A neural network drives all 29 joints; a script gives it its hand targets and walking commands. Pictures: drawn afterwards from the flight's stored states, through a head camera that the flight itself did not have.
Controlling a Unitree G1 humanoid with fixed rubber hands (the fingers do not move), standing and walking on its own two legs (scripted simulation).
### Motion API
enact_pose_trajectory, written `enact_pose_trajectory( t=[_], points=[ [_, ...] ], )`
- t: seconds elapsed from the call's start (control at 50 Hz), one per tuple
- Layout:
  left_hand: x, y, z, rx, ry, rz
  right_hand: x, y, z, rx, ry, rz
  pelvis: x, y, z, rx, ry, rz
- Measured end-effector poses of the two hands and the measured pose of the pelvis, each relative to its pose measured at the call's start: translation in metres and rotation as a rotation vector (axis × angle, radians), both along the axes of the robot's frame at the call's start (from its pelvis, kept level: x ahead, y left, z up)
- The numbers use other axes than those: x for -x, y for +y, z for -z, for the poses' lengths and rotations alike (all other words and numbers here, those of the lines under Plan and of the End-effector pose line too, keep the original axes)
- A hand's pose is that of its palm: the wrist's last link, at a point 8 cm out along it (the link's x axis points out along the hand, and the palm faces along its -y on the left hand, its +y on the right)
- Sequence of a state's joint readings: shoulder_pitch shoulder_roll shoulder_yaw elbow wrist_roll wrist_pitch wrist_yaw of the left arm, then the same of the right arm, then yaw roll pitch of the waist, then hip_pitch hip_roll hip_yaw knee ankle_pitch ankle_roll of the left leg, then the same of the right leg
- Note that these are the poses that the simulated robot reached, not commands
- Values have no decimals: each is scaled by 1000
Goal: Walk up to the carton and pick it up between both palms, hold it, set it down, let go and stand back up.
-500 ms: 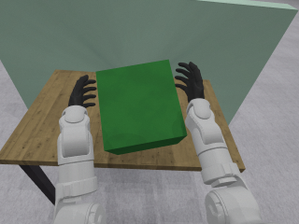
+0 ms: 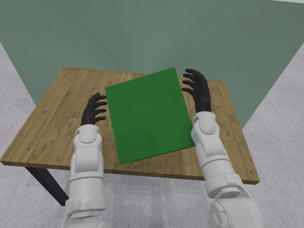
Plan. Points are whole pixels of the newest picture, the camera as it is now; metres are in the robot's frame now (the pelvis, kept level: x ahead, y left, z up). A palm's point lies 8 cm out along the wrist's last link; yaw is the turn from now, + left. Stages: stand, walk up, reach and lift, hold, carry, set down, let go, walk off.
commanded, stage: set down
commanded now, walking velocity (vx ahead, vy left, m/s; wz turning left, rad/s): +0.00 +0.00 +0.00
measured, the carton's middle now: (152, 119) +0.41 -0.02 +0.04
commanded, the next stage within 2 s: none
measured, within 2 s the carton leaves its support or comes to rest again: neither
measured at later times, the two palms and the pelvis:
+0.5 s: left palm (93, 127) +0.34 +0.14 +0.09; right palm (202, 107) +0.36 -0.14 +0.15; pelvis -0.01 +0.00 +0.00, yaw -1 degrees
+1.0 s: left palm (101, 122) +0.38 +0.13 +0.07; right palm (201, 104) +0.40 -0.16 +0.12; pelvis +0.01 -0.01 +0.00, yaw -1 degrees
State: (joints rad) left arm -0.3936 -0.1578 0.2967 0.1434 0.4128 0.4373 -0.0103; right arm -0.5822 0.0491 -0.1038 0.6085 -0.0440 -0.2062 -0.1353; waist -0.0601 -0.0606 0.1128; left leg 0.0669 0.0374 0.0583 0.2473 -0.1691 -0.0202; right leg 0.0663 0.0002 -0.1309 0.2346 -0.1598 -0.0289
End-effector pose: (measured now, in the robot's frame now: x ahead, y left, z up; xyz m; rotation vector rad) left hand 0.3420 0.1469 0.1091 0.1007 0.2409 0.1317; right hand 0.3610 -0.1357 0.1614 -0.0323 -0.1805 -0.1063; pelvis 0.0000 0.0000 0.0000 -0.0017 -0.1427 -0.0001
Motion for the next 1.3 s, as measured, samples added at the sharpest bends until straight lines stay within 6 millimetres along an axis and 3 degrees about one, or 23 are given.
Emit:
enact_pose_trajectory(
  t=[0.24,0.44,0.66,0.82,1.06,1.3],
  points=[
    [-4,-1,6,-2,-7,-12,-5,0,6,-3,-8,-1,-9,-2,1,3,-7,-13],
    [0,-4,10,11,19,14,2,-5,11,5,24,19,4,4,0,1,0,5],
    [-3,-16,29,42,62,-11,-7,-15,27,21,127,6,14,0,-1,-6,69,20],
    [-25,-22,22,39,14,-32,-21,-26,30,19,145,10,5,-5,-1,-7,112,32],
    [-37,-17,41,69,26,-53,-44,-20,44,17,174,-1,-10,-8,0,-4,130,17],
    [-38,-26,40,66,9,-44,-41,-30,50,9,179,18,-11,-1,0,0,148,37]
  ],
)
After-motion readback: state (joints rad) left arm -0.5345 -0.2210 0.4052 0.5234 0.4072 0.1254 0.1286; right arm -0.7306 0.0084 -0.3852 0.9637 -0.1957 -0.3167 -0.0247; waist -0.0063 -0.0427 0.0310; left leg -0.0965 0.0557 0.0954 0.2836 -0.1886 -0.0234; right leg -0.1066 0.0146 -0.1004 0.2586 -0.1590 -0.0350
